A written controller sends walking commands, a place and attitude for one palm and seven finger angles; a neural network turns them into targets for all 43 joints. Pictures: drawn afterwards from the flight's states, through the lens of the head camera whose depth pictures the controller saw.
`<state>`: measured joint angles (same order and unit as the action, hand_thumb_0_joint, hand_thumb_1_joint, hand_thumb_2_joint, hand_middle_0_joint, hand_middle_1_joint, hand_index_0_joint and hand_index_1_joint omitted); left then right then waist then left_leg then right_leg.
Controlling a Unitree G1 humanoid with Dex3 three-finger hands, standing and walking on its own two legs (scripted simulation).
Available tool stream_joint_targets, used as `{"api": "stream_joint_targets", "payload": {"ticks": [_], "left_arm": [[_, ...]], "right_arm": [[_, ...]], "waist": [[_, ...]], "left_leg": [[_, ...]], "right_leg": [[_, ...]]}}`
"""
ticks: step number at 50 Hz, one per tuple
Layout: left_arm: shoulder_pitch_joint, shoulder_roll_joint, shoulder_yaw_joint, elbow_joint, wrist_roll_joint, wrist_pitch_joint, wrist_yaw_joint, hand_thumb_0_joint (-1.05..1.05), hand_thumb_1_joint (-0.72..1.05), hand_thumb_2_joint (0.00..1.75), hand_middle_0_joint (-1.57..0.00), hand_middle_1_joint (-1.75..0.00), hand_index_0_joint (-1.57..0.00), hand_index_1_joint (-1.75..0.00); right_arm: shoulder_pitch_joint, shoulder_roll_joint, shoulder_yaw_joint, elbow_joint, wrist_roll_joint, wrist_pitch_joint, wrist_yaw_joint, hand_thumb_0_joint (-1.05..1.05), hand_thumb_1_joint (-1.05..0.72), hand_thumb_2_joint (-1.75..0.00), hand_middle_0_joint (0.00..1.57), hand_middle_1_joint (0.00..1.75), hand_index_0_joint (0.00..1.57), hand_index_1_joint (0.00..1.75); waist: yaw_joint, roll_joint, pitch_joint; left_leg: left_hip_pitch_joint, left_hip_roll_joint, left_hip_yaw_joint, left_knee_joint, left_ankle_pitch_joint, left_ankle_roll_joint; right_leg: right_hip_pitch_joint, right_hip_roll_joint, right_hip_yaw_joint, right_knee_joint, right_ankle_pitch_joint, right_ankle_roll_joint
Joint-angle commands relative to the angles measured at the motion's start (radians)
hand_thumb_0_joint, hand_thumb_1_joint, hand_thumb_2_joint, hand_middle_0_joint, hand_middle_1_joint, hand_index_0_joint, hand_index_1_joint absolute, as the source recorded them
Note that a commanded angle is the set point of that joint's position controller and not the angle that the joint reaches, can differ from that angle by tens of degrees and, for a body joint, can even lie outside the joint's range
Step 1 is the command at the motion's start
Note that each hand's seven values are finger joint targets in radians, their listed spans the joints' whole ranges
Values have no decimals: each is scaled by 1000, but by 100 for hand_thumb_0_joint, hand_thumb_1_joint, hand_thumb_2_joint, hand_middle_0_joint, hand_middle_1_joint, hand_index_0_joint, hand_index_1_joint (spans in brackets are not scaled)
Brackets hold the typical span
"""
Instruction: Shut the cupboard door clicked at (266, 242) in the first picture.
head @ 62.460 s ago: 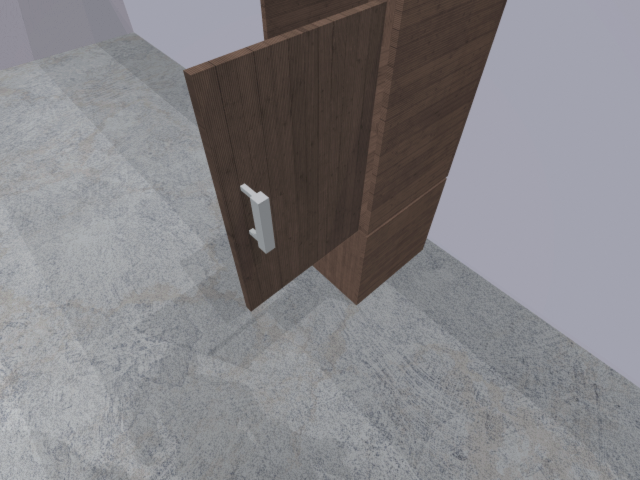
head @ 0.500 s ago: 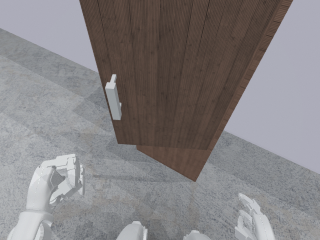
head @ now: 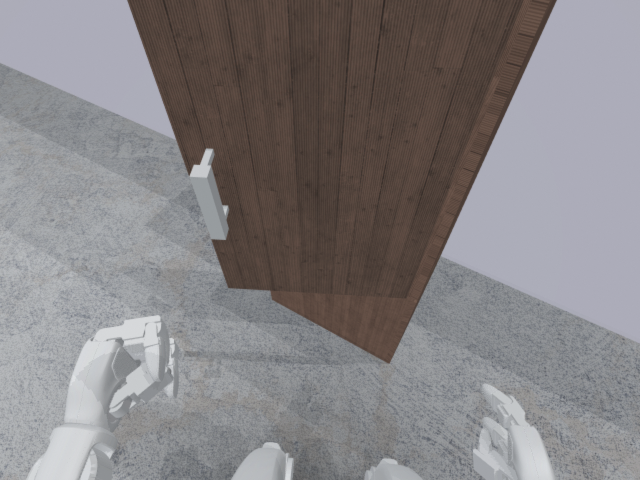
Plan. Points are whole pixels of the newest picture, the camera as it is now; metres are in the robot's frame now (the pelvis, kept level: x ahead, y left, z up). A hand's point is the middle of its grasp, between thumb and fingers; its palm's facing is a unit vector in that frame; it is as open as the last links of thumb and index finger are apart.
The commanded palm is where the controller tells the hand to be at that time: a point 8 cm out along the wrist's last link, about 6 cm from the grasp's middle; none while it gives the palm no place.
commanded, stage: bring the fist close to the handle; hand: left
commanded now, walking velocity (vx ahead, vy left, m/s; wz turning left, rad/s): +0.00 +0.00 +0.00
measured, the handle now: (214, 195) +0.48 +0.19 +0.06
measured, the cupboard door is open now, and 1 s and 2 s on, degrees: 27 27 20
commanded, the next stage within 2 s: push the door shut along its arc in 1.30 s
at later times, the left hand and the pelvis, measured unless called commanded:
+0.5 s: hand (194, 302) +0.31 +0.18 +0.06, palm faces -0.02 -1.00 -0.02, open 3.1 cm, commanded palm +0.29 +0.22 +0.06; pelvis +0.00 +0.00 +0.01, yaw -1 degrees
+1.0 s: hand (233, 248) +0.39 +0.15 +0.06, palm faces +0.00 -1.00 -0.01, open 3.1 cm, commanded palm +0.36 +0.20 +0.06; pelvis +0.00 +0.01 +0.01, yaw -2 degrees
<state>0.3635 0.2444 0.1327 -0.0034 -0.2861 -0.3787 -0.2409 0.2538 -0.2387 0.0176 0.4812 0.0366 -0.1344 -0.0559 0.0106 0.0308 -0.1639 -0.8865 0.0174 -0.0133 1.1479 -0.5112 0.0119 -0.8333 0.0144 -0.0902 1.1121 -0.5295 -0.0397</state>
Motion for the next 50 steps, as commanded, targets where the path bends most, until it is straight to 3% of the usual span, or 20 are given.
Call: {"api": "stream_joint_targets", "payload": {"ticks": [1, 4, 7, 10, 12, 15, 16, 17, 22, 26, 27, 29, 32, 34, 37, 38, 42, 45, 47, 50], "left_arm": [[-249, 115, 80, -161, -10, -112, 24, 0, 90, 90, -130, -150, -130, -150], [-261, 86, 24, -114, -9, -76, -6, 0, 90, 90, -130, -150, -130, -150], [-285, 132, 44, -72, -5, -16, -23, 0, 90, 90, -130, -150, -130, -150], [-394, 149, 78, -54, 0, 3, 3, 0, 90, 90, -130, -150, -130, -150], [-426, 193, 145, -40, -8, -6, 35, 0, 90, 90, -130, -150, -130, -150], [-452, 160, 141, -2, -3, -42, 65, 0, 90, 90, -130, -150, -130, -150], [-459, 130, 110, 0, 0, -53, 66, 0, 90, 90, -130, -150, -130, -150], [-440, 144, 120, 29, 2, -54, 66, 0, 90, 90, -130, -150, -130, -150], [-530, 86, 12, 109, 37, -41, 35, 0, 90, 90, -130, -150, -130, -150], [-684, 105, 39, 129, 33, -47, 53, 0, 90, 90, -130, -150, -130, -150], [-713, 125, 57, 123, 35, -56, 66, 0, 90, 90, -130, -150, -130, -150], [-790, 103, 40, 112, 48, -80, 95, 0, 90, 90, -130, -150, -130, -150], [-784, 133, 72, 142, 73, -98, 135, 0, 90, 90, -130, -150, -130, -150], [-820, 90, 26, 207, 94, -90, 144, 0, 90, 90, -130, -150, -130, -150], [-843, 119, 55, 339, 107, -53, 146, 0, 90, 90, -130, -150, -130, -150], [-874, 94, 31, 353, 108, -45, 143, 0, 90, 90, -130, -150, -130, -150], [-928, 82, 33, 345, 97, -44, 144, 0, 90, 90, -130, -150, -130, -150], [-1032, 73, 25, 371, 102, -74, 158, 0, 90, 90, -130, -150, -130, -150], [-1026, 119, 72, 401, 111, -95, 173, 0, 90, 90, -130, -150, -130, -150], [-979, 127, 92, 433, 124, -119, 174, 0, 90, 90, -130, -150, -130, -150]], "right_arm": [[-48, -125, -53, -109, -2, -62, -6, 0, -90, -90, 20, 30, 20, 30], [-39, -135, -55, -108, 5, -63, -2, 0, -90, -90, 20, 30, 20, 30], [-24, -147, -54, -114, 9, -55, -7, 0, -90, -90, 20, 30, 20, 30], [-37, -139, -51, -109, 9, -43, -9, 0, -90, -90, 20, 30, 20, 30], [-38, -137, -50, -103, 4, -36, -10, 0, -90, -90, 20, 30, 20, 30], [-44, -126, -51, -92, 3, -32, 0, 0, -90, -90, 20, 30, 20, 30], [-41, -124, -51, -89, 1, -32, 5, 0, -90, -90, 20, 30, 20, 30], [-34, -130, -53, -86, 0, -29, 6, 0, -90, -90, 20, 30, 20, 30], [-8, -149, -60, -66, 4, -16, 14, 0, -90, -90, 20, 30, 20, 30], [-10, -153, -62, -50, 3, -11, 6, 0, -90, -90, 20, 30, 20, 30], [-9, -154, -61, -45, 1, -10, 3, 0, -90, -90, 20, 30, 20, 30], [-15, -145, -61, -35, -2, -11, 6, 0, -90, -90, 20, 30, 20, 30], [0, -150, -63, -23, -11, -4, 14, 0, -90, -90, 20, 30, 20, 30], [1, -145, -62, -14, -12, 4, 22, 0, -90, -90, 20, 30, 20, 30], [22, -156, -62, -5, -9, 26, 25, 0, -90, -90, 20, 30, 20, 30], [16, -153, -61, -6, -7, 31, 27, 0, -90, -90, 20, 30, 20, 30], [37, -158, -68, -12, -7, 41, 31, 0, -90, -90, 20, 30, 20, 30], [42, -153, -69, 9, -10, 44, 33, 0, -90, -90, 20, 30, 20, 30], [51, -156, -68, 13, -15, 48, 34, 0, -90, -90, 20, 30, 20, 30], [48, -150, -68, 9, -20, 60, 42, 0, -90, -90, 20, 30, 20, 30]], "waist": [[-35, 9, -150], [-36, 25, -182], [-28, -6, -211], [-25, -20, -210], [-6, -29, -224], [-2, -14, -224], [-8, -9, -234], [-6, -17, -229], [-50, -11, -192], [-55, -35, -219], [-47, -13, -228], [-48, 20, -274], [-31, 26, -333], [-48, 27, -313], [-50, -18, -253], [-60, -16, -249], [-50, 2, -324], [-70, -13, -315], [-58, -26, -306], [-37, -31, -334]], "left_leg": [[72, -22, -24, -127, 154, 12], [92, -24, -21, -139, 158, 16], [87, -24, -22, -148, 179, 21], [92, -23, -17, -161, 180, 21], [84, -22, -18, -164, 203, 18], [100, -23, -8, -174, 217, 12], [112, -25, -7, -178, 219, 14], [109, -24, -7, -177, 225, 15], [150, -15, -17, -194, 217, 19], [158, -15, -23, -196, 192, 16], [168, -15, -26, -197, 205, 15], [208, -14, -29, -197, 231, 12], [239, -11, -35, -196, 286, 7], [242, -9, -31, -197, 286, 5], [188, -9, -32, -215, 224, 6], [187, -10, -24, -212, 224, 9], [251, -6, -32, -212, 304, 2], [249, -3, -31, -199, 301, 2], [220, -9, -28, -197, 286, 6], [200, -15, -12, -199, 307, 7]], "right_leg": [[93, 2, 110, -176, 133, 12], [117, -2, 115, -192, 145, 15], [173, -6, 132, -210, 167, 18], [182, -10, 131, -216, 170, 22], [214, -8, 133, -207, 197, 19], [211, -11, 130, -201, 232, 21], [209, -10, 122, -196, 243, 22], [215, -8, 122, -197, 253, 20], [147, -3, 95, -201, 256, 18], [136, -4, 90, -202, 224, 19], [137, -1, 89, -193, 233, 13], [128, -4, 80, -174, 258, 12], [140, 2, 71, -151, 304, 8], [113, -1, 66, -154, 310, 12], [115, 5, 68, -179, 258, 11], [113, 2, 74, -185, 269, 15], [134, 4, 64, -175, 333, 8], [107, 3, 65, -173, 334, 14], [122, 6, 71, -172, 330, 12], [165, 1, 81, -164, 367, 13]]}}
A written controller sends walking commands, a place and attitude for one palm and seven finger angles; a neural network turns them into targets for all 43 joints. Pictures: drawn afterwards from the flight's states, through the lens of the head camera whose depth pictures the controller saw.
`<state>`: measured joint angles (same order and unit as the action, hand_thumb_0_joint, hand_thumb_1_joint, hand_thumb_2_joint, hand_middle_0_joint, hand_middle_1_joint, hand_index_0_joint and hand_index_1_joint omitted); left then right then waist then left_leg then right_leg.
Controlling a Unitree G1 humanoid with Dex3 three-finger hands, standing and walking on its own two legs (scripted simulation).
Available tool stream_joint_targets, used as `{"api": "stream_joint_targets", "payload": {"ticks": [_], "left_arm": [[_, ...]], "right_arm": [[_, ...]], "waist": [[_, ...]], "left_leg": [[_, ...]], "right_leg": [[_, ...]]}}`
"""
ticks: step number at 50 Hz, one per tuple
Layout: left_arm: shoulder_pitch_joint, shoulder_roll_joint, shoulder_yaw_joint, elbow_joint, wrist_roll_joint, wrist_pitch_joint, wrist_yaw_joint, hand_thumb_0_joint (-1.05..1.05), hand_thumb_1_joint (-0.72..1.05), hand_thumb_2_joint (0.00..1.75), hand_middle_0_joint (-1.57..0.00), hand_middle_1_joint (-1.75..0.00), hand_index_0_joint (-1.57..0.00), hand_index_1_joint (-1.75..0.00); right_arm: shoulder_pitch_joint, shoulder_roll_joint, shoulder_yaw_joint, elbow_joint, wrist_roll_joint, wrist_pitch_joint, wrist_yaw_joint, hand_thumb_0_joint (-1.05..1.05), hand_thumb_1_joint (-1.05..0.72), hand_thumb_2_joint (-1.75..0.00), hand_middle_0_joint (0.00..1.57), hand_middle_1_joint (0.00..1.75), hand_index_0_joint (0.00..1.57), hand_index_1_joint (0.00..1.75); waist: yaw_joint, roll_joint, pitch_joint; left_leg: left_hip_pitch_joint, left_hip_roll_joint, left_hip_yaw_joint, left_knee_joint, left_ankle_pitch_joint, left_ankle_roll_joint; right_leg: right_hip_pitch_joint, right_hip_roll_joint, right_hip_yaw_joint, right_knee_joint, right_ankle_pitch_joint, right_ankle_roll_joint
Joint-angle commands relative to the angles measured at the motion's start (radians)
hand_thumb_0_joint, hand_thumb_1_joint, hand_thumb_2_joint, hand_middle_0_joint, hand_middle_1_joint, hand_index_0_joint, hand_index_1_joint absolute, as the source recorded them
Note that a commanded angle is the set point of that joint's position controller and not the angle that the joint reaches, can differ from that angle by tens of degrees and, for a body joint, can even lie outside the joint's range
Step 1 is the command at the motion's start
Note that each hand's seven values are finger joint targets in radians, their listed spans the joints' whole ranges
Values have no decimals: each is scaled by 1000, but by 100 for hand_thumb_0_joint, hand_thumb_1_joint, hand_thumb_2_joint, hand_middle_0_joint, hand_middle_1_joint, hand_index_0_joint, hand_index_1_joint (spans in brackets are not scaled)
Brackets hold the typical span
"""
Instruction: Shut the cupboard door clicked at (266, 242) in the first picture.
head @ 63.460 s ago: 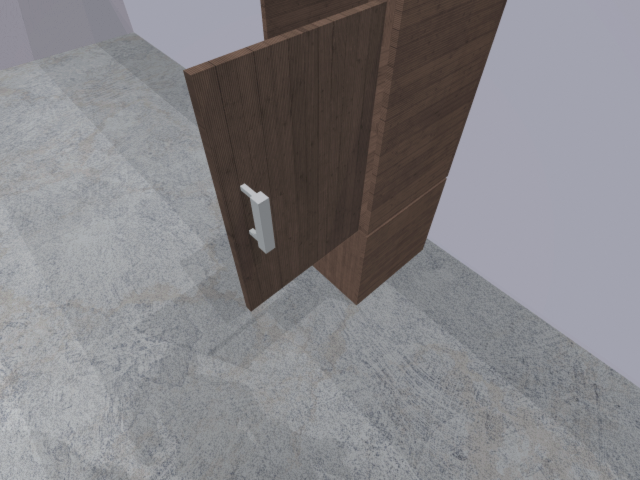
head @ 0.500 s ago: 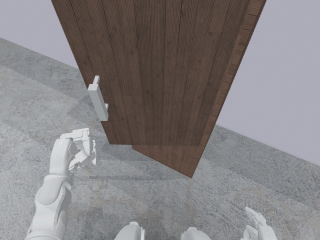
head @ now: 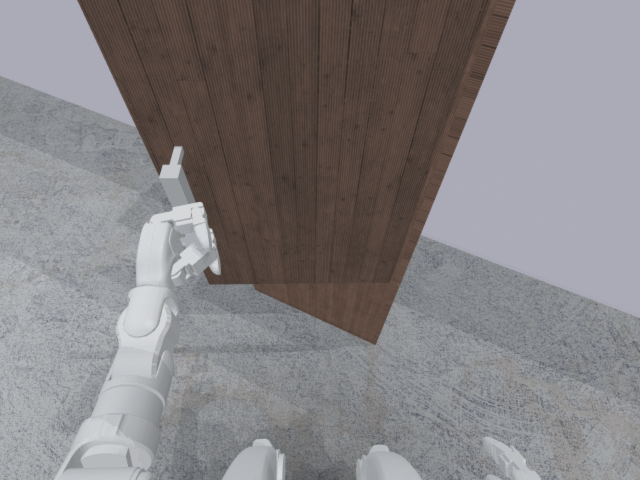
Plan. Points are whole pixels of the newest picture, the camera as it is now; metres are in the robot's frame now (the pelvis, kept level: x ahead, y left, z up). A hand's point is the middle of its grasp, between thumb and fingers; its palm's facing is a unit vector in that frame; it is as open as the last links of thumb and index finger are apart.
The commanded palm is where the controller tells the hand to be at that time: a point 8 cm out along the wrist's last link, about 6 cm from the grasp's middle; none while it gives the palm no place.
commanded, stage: bring the fist close to the handle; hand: left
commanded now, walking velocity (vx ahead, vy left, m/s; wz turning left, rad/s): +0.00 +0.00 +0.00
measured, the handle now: (187, 194) +0.48 +0.20 +0.05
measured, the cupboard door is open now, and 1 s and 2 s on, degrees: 27 20 6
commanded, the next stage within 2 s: push the door shut along its arc in 0.30 s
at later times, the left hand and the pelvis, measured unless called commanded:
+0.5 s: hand (210, 248) +0.39 +0.15 +0.05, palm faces +0.03 -1.00 -0.04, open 3.1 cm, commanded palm +0.37 +0.21 +0.05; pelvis +0.00 -0.01 +0.00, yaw +0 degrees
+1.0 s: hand (207, 212) +0.44 +0.16 +0.06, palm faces -0.11 -0.99 -0.02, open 3.1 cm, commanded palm +0.44 +0.19 +0.05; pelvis -0.02 +0.00 -0.02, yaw +1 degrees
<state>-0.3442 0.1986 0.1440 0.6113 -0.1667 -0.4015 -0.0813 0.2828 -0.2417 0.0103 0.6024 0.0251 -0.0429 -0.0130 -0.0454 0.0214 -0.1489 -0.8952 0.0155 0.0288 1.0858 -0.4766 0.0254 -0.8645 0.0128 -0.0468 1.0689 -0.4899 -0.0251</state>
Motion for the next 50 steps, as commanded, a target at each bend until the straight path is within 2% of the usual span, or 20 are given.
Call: {"api": "stream_joint_targets", "payload": {"ticks": [1, 3, 5, 11, 12, 15, 17, 18, 20, 21, 22, 24, 28, 32, 35, 42, 43, 45, 48, 50], "left_arm": [[-255, 161, 66, -190, 8, -98, 11, 0, 90, 90, -130, -150, -130, -150], [-227, 175, 80, -178, 6, -93, 1, 0, 90, 90, -130, -150, -130, -150], [-249, 139, 39, -185, 2, -90, -12, 0, 90, 90, -130, -150, -130, -150], [-357, 106, 5, -206, -16, -107, -11, 0, 90, 90, -130, -150, -130, -150], [-362, 147, 37, -214, -16, -114, -5, 0, 90, 90, -130, -150, -130, -150], [-356, 147, 39, -159, -2, -123, -2, 0, 90, 90, -130, -150, -130, -150], [-373, 184, 65, -137, 6, -123, -1, 0, 90, 90, -130, -150, -130, -150], [-343, 203, 86, -110, 9, -118, 0, 0, 90, 90, -130, -150, -130, -150], [-364, 195, 78, -109, 6, -113, -6, 0, 90, 90, -130, -150, -130, -150], [-338, 219, 102, -101, 1, -109, -13, 0, 90, 90, -130, -150, -130, -150], [-357, 249, 114, -105, 0, -108, -23, 0, 90, 90, -130, -150, -130, -150], [-446, 225, 76, -98, 0, -112, -47, 0, 90, 90, -130, -150, -130, -150], [-526, 254, 96, -42, -22, -122, -94, 0, 90, 90, -130, -150, -130, -150], [-619, 201, 27, 38, -28, -115, -147, 0, 90, 90, -130, -150, -130, -150], [-662, 266, 74, 135, -23, -97, -164, 0, 90, 90, -130, -150, -130, -150], [-815, 253, 48, 220, -15, -84, -207, 0, 90, 90, -130, -150, -130, -150], [-822, 261, 52, 226, -14, -85, -211, 0, 90, 90, -130, -150, -130, -150], [-859, 218, 12, 228, -13, -84, -220, 0, 90, 90, -130, -150, -130, -150], [-914, 287, 57, 251, -9, -86, -224, 0, 90, 90, -130, -150, -130, -150], [-949, 270, 36, 271, -3, -88, -226, 0, 90, 90, -130, -150, -130, -150]], "right_arm": [[18, -145, -62, -116, -7, -29, 3, 0, -90, -90, 20, 30, 20, 30], [23, -148, -63, -118, -6, -20, 3, 0, -90, -90, 20, 30, 20, 30], [28, -146, -66, -117, -2, -16, 5, 0, -90, -90, 20, 30, 20, 30], [25, -150, -70, -100, 1, -26, -5, 0, -90, -90, 20, 30, 20, 30], [30, -156, -71, -99, -1, -28, -9, 0, -90, -90, 20, 30, 20, 30], [20, -147, -64, -93, -3, -26, -10, 0, -90, -90, 20, 30, 20, 30], [22, -152, -65, -89, -5, -25, -11, 0, -90, -90, 20, 30, 20, 30], [20, -150, -62, -89, -3, -21, -10, 0, -90, -90, 20, 30, 20, 30], [15, -146, -60, -97, -4, -16, -10, 0, -90, -90, 20, 30, 20, 30], [16, -146, -61, -101, -2, -15, -10, 0, -90, -90, 20, 30, 20, 30], [25, -153, -58, -101, -3, -12, -13, 0, -90, -90, 20, 30, 20, 30], [23, -147, -56, -93, 0, -10, -15, 0, -90, -90, 20, 30, 20, 30], [36, -155, -58, -75, 5, -15, -23, 0, -90, -90, 20, 30, 20, 30], [54, -161, -58, -59, 11, -21, -23, 0, -90, -90, 20, 30, 20, 30], [67, -172, -56, -49, 13, -13, -23, 0, -90, -90, 20, 30, 20, 30], [110, -184, -61, -34, 10, -8, -18, 0, -90, -90, 20, 30, 20, 30], [113, -186, -62, -30, 11, -7, -15, 0, -90, -90, 20, 30, 20, 30], [120, -186, -64, -27, 10, -6, -10, 0, -90, -90, 20, 30, 20, 30], [135, -200, -64, -20, 9, -5, -9, 0, -90, -90, 20, 30, 20, 30], [138, -198, -62, -17, 10, -4, -9, 0, -90, -90, 20, 30, 20, 30]], "waist": [[23, 9, -359], [26, -3, -356], [9, -1, -336], [-23, -2, -313], [-19, -22, -325], [-12, -27, -314], [-11, -6, -311], [4, -12, -314], [-3, -25, -323], [10, -20, -335], [7, -12, -350], [-18, 5, -343], [-33, -11, -344], [-66, 27, -321], [-66, -7, -307], [-99, 31, -375], [-92, 47, -385], [-109, 62, -397], [-113, 47, -396], [-128, 54, -383]], "left_leg": [[223, -12, -51, -140, 278, -9], [221, -12, -47, -143, 296, -7], [227, -9, -46, -149, 277, -7], [246, -8, -56, -144, 225, -2], [237, -9, -58, -139, 224, 1], [200, -15, -50, -141, 197, 1], [187, -18, -47, -135, 179, 4], [176, -17, -46, -140, 180, 1], [163, -20, -38, -138, 176, 5], [157, -22, -31, -135, 185, 5], [155, -21, -36, -135, 200, 6], [162, -19, -38, -128, 201, 6], [159, -16, -47, -109, 202, 6], [186, -15, -62, -99, 192, 6], [134, -14, -67, -90, 160, 8], [181, -10, -91, -65, 198, 11], [198, -8, -97, -66, 209, 6], [227, -5, -103, -64, 214, 6], [208, -2, -116, -63, 179, 7], [208, -2, -119, -62, 159, 8]], "right_leg": [[195, 3, 36, -120, 330, -3], [213, 3, 38, -125, 355, -2], [198, 4, 36, -137, 337, 1], [156, 5, 36, -155, 280, 3], [168, 5, 41, -153, 281, 3], [177, 0, 48, -152, 264, 5], [170, 0, 56, -153, 245, 6], [185, -2, 58, -153, 248, 4], [202, -5, 66, -160, 251, 10], [227, -6, 79, -164, 266, 9], [243, -3, 78, -155, 286, 6], [224, -7, 77, -152, 297, 8], [209, -5, 82, -149, 298, 8], [125, 0, 66, -144, 267, 2], [113, -3, 72, -141, 229, 3], [30, 6, 50, -106, 233, -4], [17, 5, 46, -103, 232, -6], [-19, 8, 40, -102, 222, -6], [-40, 12, 36, -98, 177, -8], [-67, 14, 35, -102, 155, -9]]}}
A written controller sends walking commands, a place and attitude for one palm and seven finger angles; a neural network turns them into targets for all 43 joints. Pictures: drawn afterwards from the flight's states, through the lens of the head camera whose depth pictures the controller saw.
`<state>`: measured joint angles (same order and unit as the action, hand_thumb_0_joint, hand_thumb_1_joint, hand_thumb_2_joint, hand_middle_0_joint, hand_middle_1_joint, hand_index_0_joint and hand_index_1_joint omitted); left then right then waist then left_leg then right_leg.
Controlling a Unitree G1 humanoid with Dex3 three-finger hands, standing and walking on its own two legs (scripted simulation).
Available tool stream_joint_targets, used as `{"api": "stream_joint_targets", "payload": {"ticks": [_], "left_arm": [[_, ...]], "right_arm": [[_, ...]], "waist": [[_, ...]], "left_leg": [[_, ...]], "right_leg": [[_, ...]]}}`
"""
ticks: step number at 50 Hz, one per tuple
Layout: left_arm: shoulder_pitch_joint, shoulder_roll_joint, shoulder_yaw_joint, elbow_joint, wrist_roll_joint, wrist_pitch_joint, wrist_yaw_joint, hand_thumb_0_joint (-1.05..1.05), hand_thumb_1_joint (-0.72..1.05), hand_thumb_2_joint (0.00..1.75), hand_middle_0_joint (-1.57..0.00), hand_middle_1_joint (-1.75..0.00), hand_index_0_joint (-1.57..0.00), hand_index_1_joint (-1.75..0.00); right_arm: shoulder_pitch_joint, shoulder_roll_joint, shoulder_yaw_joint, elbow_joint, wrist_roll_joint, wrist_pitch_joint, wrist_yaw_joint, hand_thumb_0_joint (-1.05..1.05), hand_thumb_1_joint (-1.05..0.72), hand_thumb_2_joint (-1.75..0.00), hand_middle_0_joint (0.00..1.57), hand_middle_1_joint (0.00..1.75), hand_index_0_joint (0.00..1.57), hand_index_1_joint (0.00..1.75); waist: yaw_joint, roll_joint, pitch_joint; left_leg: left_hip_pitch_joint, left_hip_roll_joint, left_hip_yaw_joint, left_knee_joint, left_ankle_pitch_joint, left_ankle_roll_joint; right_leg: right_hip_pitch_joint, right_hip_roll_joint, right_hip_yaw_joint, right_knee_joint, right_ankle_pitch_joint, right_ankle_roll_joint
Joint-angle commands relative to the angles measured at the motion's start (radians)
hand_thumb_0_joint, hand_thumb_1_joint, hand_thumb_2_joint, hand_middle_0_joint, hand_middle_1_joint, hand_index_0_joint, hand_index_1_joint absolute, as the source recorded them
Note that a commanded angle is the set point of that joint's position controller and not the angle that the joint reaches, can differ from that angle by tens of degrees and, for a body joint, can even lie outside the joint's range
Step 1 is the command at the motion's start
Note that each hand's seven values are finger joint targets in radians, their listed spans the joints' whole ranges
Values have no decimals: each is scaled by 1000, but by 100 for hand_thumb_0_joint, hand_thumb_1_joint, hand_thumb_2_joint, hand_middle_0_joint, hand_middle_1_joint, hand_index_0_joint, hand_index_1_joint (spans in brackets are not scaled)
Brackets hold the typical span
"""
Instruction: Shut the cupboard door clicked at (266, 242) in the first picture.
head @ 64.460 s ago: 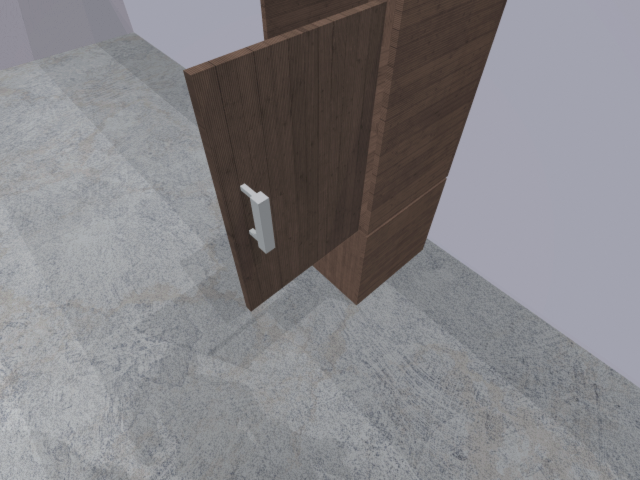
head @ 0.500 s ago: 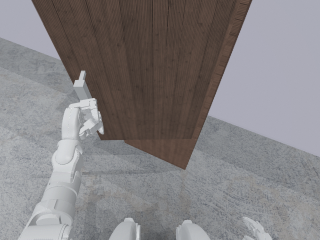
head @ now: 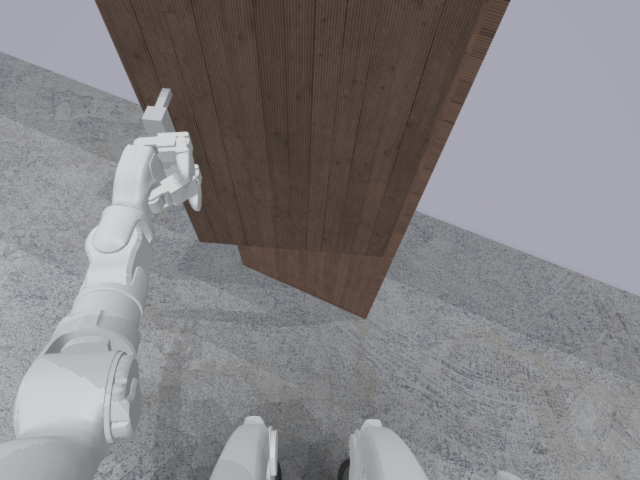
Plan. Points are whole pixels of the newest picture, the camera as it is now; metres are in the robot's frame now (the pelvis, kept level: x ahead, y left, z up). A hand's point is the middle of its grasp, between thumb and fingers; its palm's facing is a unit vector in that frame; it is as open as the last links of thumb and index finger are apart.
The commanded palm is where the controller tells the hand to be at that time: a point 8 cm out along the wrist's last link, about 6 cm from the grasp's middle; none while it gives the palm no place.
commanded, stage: push the door shut along its arc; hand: left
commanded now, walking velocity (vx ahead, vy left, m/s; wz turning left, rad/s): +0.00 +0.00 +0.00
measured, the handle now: (174, 141) +0.54 +0.19 +0.07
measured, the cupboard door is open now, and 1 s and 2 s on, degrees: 20 6 0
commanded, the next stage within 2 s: pull the fist back off the door in 1.28 s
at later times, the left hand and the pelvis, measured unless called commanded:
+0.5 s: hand (223, 148) +0.52 +0.13 +0.07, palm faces -0.24 -0.97 -0.02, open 3.1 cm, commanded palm +0.52 +0.16 +0.07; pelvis -0.01 +0.01 -0.01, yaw -1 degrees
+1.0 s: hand (250, 118) +0.57 +0.09 +0.08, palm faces -0.35 -0.94 -0.01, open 2.9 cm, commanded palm +0.58 +0.12 +0.07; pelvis +0.01 +0.00 -0.02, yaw -4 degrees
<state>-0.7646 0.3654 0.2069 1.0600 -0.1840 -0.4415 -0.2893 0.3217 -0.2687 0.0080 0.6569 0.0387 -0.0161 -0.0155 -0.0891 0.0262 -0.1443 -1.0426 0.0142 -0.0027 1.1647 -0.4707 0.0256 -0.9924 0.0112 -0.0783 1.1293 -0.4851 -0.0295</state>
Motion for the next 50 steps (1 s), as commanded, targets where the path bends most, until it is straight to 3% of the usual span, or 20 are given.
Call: {"api": "stream_joint_targets", "payload": {"ticks": [1, 3, 6, 10, 12, 13, 14, 15, 18, 22, 24, 27, 28, 32, 33, 34, 37, 43, 45, 50], "left_arm": [[-570, 100, -37, -176, 20, -49, -17, 0, 90, 90, -130, -150, -130, -150], [-615, 92, -51, -167, 28, -54, -13, 0, 90, 90, -130, -150, -130, -150], [-671, 111, -47, -140, 38, -48, -9, 0, 90, 90, -130, -150, -130, -150], [-703, 130, -38, -118, 41, -44, -23, 0, 90, 90, -130, -150, -130, -150], [-756, 125, -52, -125, 43, -45, -28, 0, 90, 90, -130, -150, -130, -150], [-762, 159, -25, -122, 48, -46, -28, 0, 90, 90, -130, -150, -130, -150], [-754, 137, -45, -101, 47, -38, -33, 0, 90, 90, -130, -150, -130, -150], [-767, 173, -18, -96, 50, -35, -32, 0, 90, 90, -130, -150, -130, -150], [-819, 189, -17, -56, 57, -21, -37, 0, 90, 90, -130, -150, -130, -150], [-863, 214, -4, -69, 61, -17, -49, 0, 90, 90, -130, -150, -130, -150], [-840, 269, 48, -34, 62, -4, -55, 0, 90, 90, -130, -150, -130, -150], [-872, 288, 53, -3, 66, 12, -69, 0, 90, 90, -130, -150, -130, -150], [-885, 317, 65, 0, 75, 14, -71, 0, 90, 90, -130, -150, -130, -150], [-905, 304, 49, -30, 84, 21, -90, 0, 90, 90, -130, -150, -130, -150], [-903, 330, 68, -16, 87, 27, -92, 0, 90, 90, -130, -150, -130, -150], [-910, 292, 37, -21, 83, 36, -100, 0, 90, 90, -130, -150, -130, -150], [-926, 362, 97, 5, 81, 58, -106, 0, 90, 90, -130, -150, -130, -150], [-910, 447, 152, 21, 108, 85, -112, 0, 90, 90, -130, -150, -130, -150], [-896, 430, 135, 25, 113, 92, -123, 0, 90, 90, -130, -150, -130, -150], [-983, 362, 66, 7, 110, 108, -149, 0, 90, 90, -130, -150, -130, -150]], "right_arm": [[104, -173, -60, -66, -5, -32, -7, 0, -90, -90, 20, 30, 20, 30], [113, -175, -59, -60, -7, -36, -5, 0, -90, -90, 20, 30, 20, 30], [130, -184, -59, -47, -12, -40, -5, 0, -90, -90, 20, 30, 20, 30], [147, -189, -57, -43, -16, -46, -1, 0, -90, -90, 20, 30, 20, 30], [159, -192, -57, -36, -18, -52, -1, 0, -90, -90, 20, 30, 20, 30], [162, -196, -57, -32, -20, -51, 0, 0, -90, -90, 20, 30, 20, 30], [162, -193, -55, -34, -18, -51, 3, 0, -90, -90, 20, 30, 20, 30], [171, -199, -55, -31, -19, -50, 1, 0, -90, -90, 20, 30, 20, 30], [181, -199, -48, -28, -18, -51, 2, 0, -90, -90, 20, 30, 20, 30], [203, -199, -46, -30, -26, -54, 5, 0, -90, -90, 20, 30, 20, 30], [211, -203, -43, -32, -26, -51, 6, 0, -90, -90, 20, 30, 20, 30], [221, -200, -36, -32, -24, -50, 8, 0, -90, -90, 20, 30, 20, 30], [221, -200, -34, -32, -23, -48, 7, 0, -90, -90, 20, 30, 20, 30], [236, -200, -39, -36, -28, -49, 12, 0, -90, -90, 20, 30, 20, 30], [241, -203, -38, -32, -29, -44, 10, 0, -90, -90, 20, 30, 20, 30], [240, -198, -39, -32, -29, -43, 13, 0, -90, -90, 20, 30, 20, 30], [252, -202, -33, -38, -30, -42, 9, 0, -90, -90, 20, 30, 20, 30], [264, -199, -29, -45, -36, -35, 8, 0, -90, -90, 20, 30, 20, 30], [264, -195, -31, -52, -35, -31, 9, 0, -90, -90, 20, 30, 20, 30], [272, -196, -40, -29, -35, -34, 4, 0, -90, -90, 20, 30, 20, 30]], "waist": [[-99, 42, -384], [-103, 95, -384], [-122, 93, -394], [-121, 123, -442], [-139, 141, -446], [-131, 144, -466], [-139, 137, -450], [-140, 130, -448], [-163, 108, -426], [-161, 183, -478], [-154, 159, -491], [-176, 123, -471], [-172, 143, -463], [-172, 192, -535], [-171, 197, -536], [-181, 198, -538], [-181, 157, -531], [-169, 164, -565], [-174, 139, -556], [-213, 163, -546]], "left_leg": [[356, 2, -95, -142, 134, 8], [387, 4, -109, -146, 132, 3], [390, 7, -123, -142, 112, 2], [415, 8, -132, -136, 128, -1], [435, 11, -144, -133, 136, 0], [441, 14, -148, -129, 143, -3], [435, 14, -148, -133, 136, -3], [423, 16, -147, -127, 143, -2], [371, 14, -137, -110, 126, 7], [415, 16, -143, -95, 191, 3], [394, 19, -138, -83, 215, 3], [332, 17, -123, -61, 213, 14], [317, 20, -118, -56, 220, 13], [372, 20, -120, -36, 283, 11], [381, 26, -125, -35, 303, 8], [382, 23, -121, -32, 306, 9], [318, 20, -109, -17, 296, 18], [259, 18, -87, 13, 351, 20], [234, 16, -78, 18, 347, 22], [284, 21, -86, 32, 356, 24]], "right_leg": [[41, 16, 64, -161, 133, -3], [-8, 18, 56, -150, 120, -8], [-39, 18, 52, -142, 107, -9], [-53, 21, 49, -135, 108, -13], [-87, 22, 43, -126, 112, -14], [-85, 21, 44, -123, 114, -14], [-90, 23, 42, -127, 109, -13], [-85, 24, 45, -127, 115, -14], [-87, 28, 49, -128, 104, -9], [-109, 31, 47, -110, 131, -17], [-86, 33, 47, -107, 146, -16], [-66, 40, 55, -110, 151, -11], [-63, 40, 59, -108, 156, -10], [-80, 43, 58, -94, 190, -14], [-87, 43, 53, -89, 200, -14], [-87, 44, 53, -93, 206, -11], [-47, 49, 58, -89, 214, -10], [12, 51, 69, -67, 298, -6], [34, 52, 74, -72, 314, -2], [-36, 55, 67, -78, 305, 0]]}}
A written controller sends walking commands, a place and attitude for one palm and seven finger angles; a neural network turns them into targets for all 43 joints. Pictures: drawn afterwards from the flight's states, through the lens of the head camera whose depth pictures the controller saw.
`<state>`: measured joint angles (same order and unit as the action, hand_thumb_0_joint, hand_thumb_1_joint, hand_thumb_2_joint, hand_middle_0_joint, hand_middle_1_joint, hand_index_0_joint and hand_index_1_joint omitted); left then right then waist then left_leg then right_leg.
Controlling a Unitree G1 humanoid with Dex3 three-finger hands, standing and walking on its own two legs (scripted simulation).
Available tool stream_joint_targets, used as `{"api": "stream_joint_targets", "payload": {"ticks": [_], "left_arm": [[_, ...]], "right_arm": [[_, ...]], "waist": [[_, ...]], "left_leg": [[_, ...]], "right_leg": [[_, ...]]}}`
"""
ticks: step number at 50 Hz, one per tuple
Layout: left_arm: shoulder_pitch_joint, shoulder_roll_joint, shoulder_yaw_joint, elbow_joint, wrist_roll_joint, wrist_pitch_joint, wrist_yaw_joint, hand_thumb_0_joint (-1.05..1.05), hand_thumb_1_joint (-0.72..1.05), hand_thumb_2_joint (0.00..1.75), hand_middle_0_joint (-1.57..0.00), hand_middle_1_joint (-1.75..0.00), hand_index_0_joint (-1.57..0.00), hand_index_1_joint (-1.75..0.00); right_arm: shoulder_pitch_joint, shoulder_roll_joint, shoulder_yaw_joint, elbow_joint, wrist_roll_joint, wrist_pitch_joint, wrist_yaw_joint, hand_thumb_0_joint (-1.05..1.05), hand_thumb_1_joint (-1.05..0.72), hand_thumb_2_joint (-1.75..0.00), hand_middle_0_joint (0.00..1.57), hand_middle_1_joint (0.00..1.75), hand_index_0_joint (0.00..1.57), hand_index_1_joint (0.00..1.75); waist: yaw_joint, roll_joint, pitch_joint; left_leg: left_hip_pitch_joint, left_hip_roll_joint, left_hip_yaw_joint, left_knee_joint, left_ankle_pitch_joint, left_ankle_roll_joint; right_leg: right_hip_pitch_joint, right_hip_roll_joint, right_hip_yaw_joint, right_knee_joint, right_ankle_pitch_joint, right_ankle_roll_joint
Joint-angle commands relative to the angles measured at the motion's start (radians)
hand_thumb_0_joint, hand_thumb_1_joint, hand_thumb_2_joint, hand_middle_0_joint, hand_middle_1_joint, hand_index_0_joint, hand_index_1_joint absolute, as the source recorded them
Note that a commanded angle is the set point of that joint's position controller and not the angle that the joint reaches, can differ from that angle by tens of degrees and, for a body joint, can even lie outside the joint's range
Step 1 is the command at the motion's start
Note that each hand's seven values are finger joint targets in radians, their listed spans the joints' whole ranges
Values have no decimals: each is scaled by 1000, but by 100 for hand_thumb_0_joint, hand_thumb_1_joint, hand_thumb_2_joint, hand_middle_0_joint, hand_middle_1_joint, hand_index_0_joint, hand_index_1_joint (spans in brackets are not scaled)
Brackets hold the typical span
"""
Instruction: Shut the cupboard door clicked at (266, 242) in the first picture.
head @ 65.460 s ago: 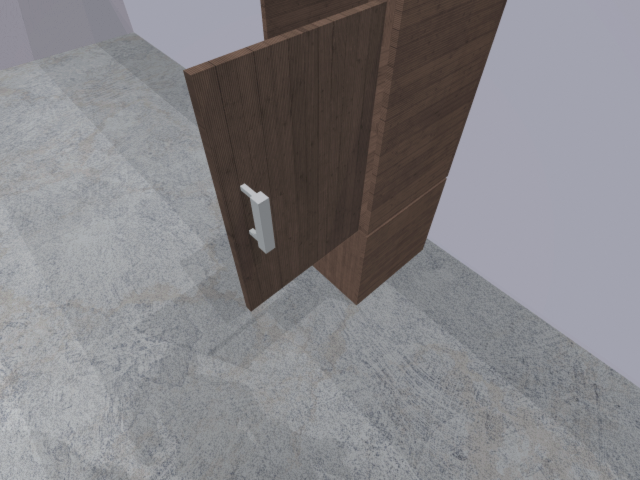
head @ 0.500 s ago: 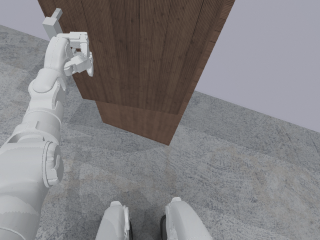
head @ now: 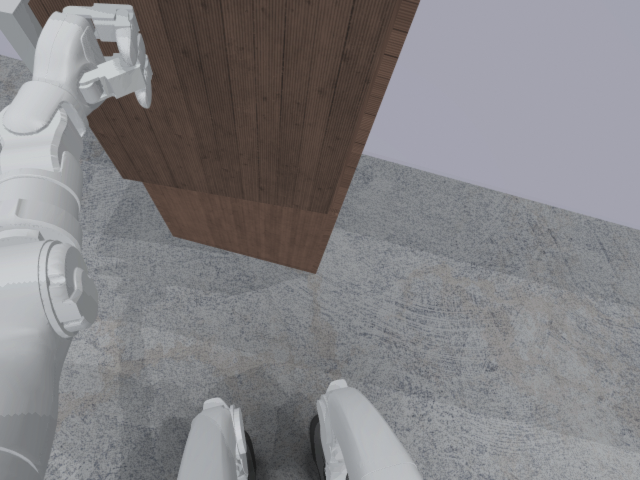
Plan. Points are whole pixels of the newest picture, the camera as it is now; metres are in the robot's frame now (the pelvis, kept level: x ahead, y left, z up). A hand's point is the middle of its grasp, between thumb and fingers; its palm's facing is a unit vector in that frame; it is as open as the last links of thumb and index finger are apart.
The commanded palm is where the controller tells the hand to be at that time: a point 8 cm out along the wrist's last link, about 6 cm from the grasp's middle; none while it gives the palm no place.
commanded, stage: push the door shut along its arc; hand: left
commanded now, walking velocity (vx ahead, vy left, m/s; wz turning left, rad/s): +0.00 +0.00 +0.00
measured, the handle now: (51, 48) +0.60 +0.22 +0.09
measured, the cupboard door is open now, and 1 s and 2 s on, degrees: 6 0 0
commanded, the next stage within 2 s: pull the fist back off the door in 0.28 s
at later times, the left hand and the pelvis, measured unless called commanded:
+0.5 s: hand (154, 49) +0.58 +0.11 +0.11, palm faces -0.10 -0.99 +0.12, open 3.1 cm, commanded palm +0.58 +0.11 +0.10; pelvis -0.01 +0.00 -0.01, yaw +1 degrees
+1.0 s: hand (175, 76) +0.55 +0.09 +0.10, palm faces +0.11 -0.99 -0.04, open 3.1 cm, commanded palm +0.51 +0.12 +0.10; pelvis +0.01 -0.01 +0.02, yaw +1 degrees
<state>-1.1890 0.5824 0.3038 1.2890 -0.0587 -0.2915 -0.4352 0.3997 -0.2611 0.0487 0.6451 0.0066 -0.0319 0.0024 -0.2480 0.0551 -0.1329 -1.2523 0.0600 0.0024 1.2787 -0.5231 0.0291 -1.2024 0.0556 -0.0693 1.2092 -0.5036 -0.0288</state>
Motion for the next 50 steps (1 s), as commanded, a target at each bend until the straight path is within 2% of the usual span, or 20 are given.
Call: {"api": "stream_joint_targets", "payload": {"ticks": [1, 2, 6, 8, 12, 18, 19, 20, 22, 25, 27, 29, 31, 34, 36, 37, 41, 43, 45, 50], "left_arm": [[-583, 160, -28, -226, -15, -40, -5, 0, 90, 90, -130, -150, -130, -150], [-614, 108, -65, -224, -17, -37, -10, 0, 90, 90, -130, -150, -130, -150], [-676, 85, -92, -196, -22, -12, -15, 0, 90, 90, -130, -150, -130, -150], [-727, 59, -110, -224, -25, -15, -16, 0, 90, 90, -130, -150, -130, -150], [-769, 62, -110, -184, -27, 2, -18, 0, 90, 90, -130, -150, -130, -150], [-824, 58, -126, -199, -15, 10, -22, 0, 90, 90, -130, -150, -130, -150], [-825, 29, -143, -186, -12, 16, -20, 0, 90, 90, -130, -150, -130, -150], [-834, 70, 54, -197, -74, 36, 182, 0, 90, 90, -130, -150, -130, -150], [-737, -11, 19, -140, -33, 50, 347, 0, 90, 90, -130, -150, -130, -150], [-738, -54, 48, -193, 19, 16, 543, 0, 90, 90, -130, -150, -130, -150], [-736, -28, 54, -250, 115, -57, 663, 0, 90, 90, -130, -150, -130, -150], [-714, -56, -12, -258, 201, -108, 703, 0, 90, 90, -130, -150, -130, -150], [-694, -84, -66, -258, 238, -135, 694, 0, 90, 90, -130, -150, -130, -150], [-654, -60, -48, -180, 189, -113, 636, 0, 90, 90, -130, -150, -130, -150], [-603, -6, 20, -125, 138, -87, 610, 0, 90, 90, -130, -150, -130, -150], [-599, 40, 72, -141, 118, -91, 607, 0, 90, 90, -130, -150, -130, -150], [-463, 27, 88, -193, 98, -153, 594, 0, 90, 90, -130, -150, -130, -150], [-374, -28, 60, -246, 98, -204, 590, 0, 90, 90, -130, -150, -130, -150], [-285, -112, 6, -251, 99, -221, 583, 0, 90, 90, -130, -150, -130, -150], [-198, -205, -41, -295, 55, -198, 565, 0, 90, 90, -130, -150, -130, -150]], "right_arm": [[197, -207, -79, -13, -4, -18, -17, 0, -90, -90, 20, 30, 20, 30], [199, -204, -80, -5, -5, -23, -17, 0, -90, -90, 20, 30, 20, 30], [199, -211, -75, 21, -8, -35, -24, 0, -90, -90, 20, 30, 20, 30], [198, -211, -79, 32, -12, -46, -26, 0, -90, -90, 20, 30, 20, 30], [196, -213, -70, 49, -17, -63, -32, 0, -90, -90, 20, 30, 20, 30], [192, -218, -69, 61, -22, -84, -35, 0, -90, -90, 20, 30, 20, 30], [192, -217, -70, 66, -23, -86, -36, 0, -90, -90, 20, 30, 20, 30], [255, -192, -56, 23, -39, -85, -23, 0, -90, -90, 20, 30, 20, 30], [242, -186, -60, 18, -54, -82, 13, 0, -90, -90, 20, 30, 20, 30], [272, -184, -77, 11, -92, -63, 54, 0, -90, -90, 20, 30, 20, 30], [278, -180, -83, 6, -120, -58, 83, 0, -90, -90, 20, 30, 20, 30], [289, -177, -95, 14, -127, -40, 109, 0, -90, -90, 20, 30, 20, 30], [293, -179, -107, 17, -123, -23, 123, 0, -90, -90, 20, 30, 20, 30], [280, -189, -104, 10, -100, -1, 114, 0, -90, -90, 20, 30, 20, 30], [265, -192, -95, -2, -87, 6, 101, 0, -90, -90, 20, 30, 20, 30], [271, -194, -89, -8, -87, 5, 95, 0, -90, -90, 20, 30, 20, 30], [254, -173, -88, -32, -86, 3, 92, 0, -90, -90, 20, 30, 20, 30], [250, -166, -95, -36, -86, 4, 98, 0, -90, -90, 20, 30, 20, 30], [247, -162, -108, -31, -83, 10, 104, 0, -90, -90, 20, 30, 20, 30], [233, -161, -127, -41, -64, 39, 99, 0, -90, -90, 20, 30, 20, 30]], "waist": [[-54, 149, -552], [-73, 161, -547], [-90, 184, -530], [-99, 225, -564], [-117, 215, -540], [-123, 267, -593], [-132, 254, -583], [-92, 276, -576], [-89, 239, -541], [-86, 219, -571], [-69, 244, -632], [-78, 240, -635], [-88, 223, -621], [-87, 151, -564], [-67, 99, -523], [-49, 100, -546], [-9, 54, -525], [19, 82, -556], [20, 57, -530], [28, -20, -475]], "left_leg": [[498, -24, -96, -84, 398, 18], [526, -24, -101, -81, 407, 21], [546, -20, -114, -74, 384, 19], [598, -19, -123, -69, 408, 19], [559, -22, -122, -58, 381, 25], [589, -21, -129, -39, 399, 21], [594, -19, -132, -39, 390, 22], [537, -4, -149, -71, 335, 8], [510, -2, -176, -103, 277, -3], [513, -8, -166, -106, 294, -10], [540, -10, -163, -94, 339, -17], [564, -9, -152, -97, 355, -19], [565, -15, -138, -116, 320, -16], [485, -29, -122, -159, 216, -6], [400, -38, -97, -178, 155, 1], [398, -40, -96, -187, 166, 3], [373, -41, -67, -195, 213, 7], [450, -39, -64, -203, 296, 0], [477, -38, -53, -207, 328, -4], [460, -54, -23, -236, 317, 1]], "right_leg": [[162, 10, 54, -157, 304, -2], [122, 12, 49, -156, 299, -4], [60, 12, 34, -157, 249, -8], [22, 12, 28, -149, 248, -10], [6, 15, 24, -144, 228, -12], [-32, 16, 15, -121, 224, -16], [-49, 17, 10, -122, 217, -15], [-23, 7, 20, -129, 202, -12], [-44, 3, 8, -115, 167, -4], [-15, -4, 10, -122, 180, 9], [-18, -4, 8, -101, 195, 10], [-8, -3, 8, -112, 200, 9], [35, -1, 13, -141, 194, 6], [130, 2, 24, -186, 158, 6], [206, 0, 44, -219, 127, 10], [235, 0, 46, -216, 137, 9], [313, -3, 63, -230, 195, 13], [314, -1, 53, -215, 267, 9], [318, 0, 51, -223, 307, 11], [412, -6, 63, -265, 358, 18]]}}
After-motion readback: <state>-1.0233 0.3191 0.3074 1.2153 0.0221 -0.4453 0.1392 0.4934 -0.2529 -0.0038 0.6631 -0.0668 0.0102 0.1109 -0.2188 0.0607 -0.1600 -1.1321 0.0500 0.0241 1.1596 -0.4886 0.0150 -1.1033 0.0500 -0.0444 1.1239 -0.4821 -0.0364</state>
